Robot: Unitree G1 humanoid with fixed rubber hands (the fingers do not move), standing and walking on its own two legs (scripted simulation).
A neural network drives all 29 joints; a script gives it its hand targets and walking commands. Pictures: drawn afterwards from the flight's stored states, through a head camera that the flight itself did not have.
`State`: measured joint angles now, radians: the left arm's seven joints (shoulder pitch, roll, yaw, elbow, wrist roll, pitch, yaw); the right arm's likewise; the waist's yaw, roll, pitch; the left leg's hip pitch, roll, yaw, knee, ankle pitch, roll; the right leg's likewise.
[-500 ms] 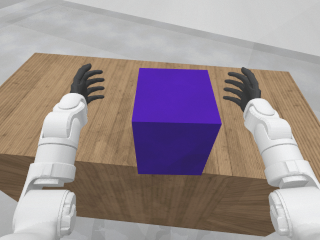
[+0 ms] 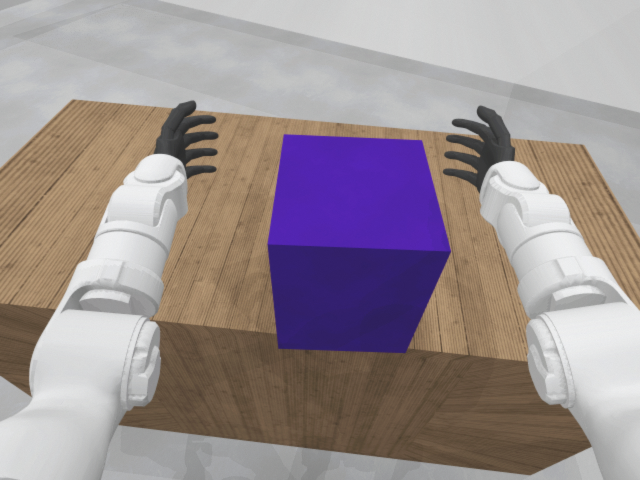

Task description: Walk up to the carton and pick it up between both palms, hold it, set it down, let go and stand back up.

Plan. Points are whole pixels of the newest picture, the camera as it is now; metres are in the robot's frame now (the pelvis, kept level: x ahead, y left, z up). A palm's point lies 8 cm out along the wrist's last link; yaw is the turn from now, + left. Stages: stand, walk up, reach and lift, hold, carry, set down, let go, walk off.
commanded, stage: reach and lift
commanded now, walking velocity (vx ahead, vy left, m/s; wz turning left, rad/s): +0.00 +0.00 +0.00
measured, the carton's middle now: (347, 248) +0.44 -0.03 +0.03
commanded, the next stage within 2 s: none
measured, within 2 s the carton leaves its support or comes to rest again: neither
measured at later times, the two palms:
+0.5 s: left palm (194, 230) +0.42 +0.19 +0.08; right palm (461, 228) +0.43 -0.18 +0.09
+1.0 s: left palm (230, 233) +0.43 +0.14 +0.07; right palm (442, 234) +0.43 -0.15 +0.08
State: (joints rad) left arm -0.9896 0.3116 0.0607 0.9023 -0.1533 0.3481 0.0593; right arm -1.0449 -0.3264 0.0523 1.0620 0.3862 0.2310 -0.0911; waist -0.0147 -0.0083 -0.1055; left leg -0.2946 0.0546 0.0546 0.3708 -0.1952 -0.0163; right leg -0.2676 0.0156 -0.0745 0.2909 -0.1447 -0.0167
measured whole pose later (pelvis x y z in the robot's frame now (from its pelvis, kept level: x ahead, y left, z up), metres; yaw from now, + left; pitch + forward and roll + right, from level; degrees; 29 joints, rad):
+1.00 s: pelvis -0.02 +0.00 -0.02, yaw +0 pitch +18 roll -1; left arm -1.01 0.12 0.15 1.35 -0.05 -0.25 0.12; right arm -0.99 -0.12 -0.13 1.26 0.13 -0.16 -0.14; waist -0.02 -0.01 -0.21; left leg -0.62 0.05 0.04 0.51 -0.21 -0.02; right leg -0.61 0.00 -0.08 0.47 -0.18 -0.02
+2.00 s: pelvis +0.01 +0.01 +0.00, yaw +0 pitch +3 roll -1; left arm -0.69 -0.12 0.49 0.76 0.41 -0.01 0.03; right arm -0.70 0.10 -0.56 0.88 -0.38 -0.21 -0.02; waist -0.01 -0.03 0.01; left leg -0.17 0.03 0.06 0.31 -0.19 0.00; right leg -0.15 0.00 -0.07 0.24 -0.15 0.00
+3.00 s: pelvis -0.01 +0.01 +0.00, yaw +2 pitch +1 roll -1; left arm -0.70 -0.08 0.39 0.77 0.33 0.05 0.06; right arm -0.70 0.05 -0.42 0.98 -0.25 -0.23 -0.09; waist -0.03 -0.04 -0.02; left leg -0.17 0.03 0.03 0.30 -0.16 0.00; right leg -0.13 -0.01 -0.10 0.23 -0.12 0.00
